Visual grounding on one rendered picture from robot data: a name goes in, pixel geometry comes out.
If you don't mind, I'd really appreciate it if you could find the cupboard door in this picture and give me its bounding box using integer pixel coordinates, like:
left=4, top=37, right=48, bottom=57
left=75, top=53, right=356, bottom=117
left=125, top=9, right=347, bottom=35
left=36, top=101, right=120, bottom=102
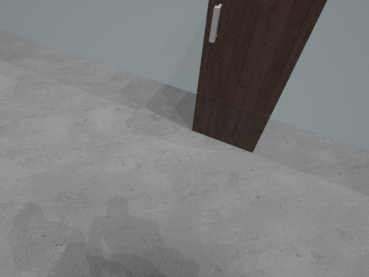
left=199, top=0, right=321, bottom=114

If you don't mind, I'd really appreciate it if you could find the handle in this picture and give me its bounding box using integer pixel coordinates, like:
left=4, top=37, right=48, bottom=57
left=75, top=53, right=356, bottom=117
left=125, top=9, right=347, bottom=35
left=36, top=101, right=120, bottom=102
left=209, top=4, right=222, bottom=43

